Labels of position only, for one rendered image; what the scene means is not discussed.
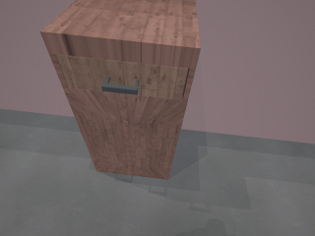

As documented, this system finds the drawer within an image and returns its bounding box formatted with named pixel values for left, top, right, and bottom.
left=56, top=54, right=188, bottom=100

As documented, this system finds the cabinet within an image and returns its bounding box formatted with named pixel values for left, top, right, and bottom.
left=40, top=0, right=201, bottom=180

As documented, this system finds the handle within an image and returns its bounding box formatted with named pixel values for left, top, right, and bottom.
left=101, top=77, right=140, bottom=95

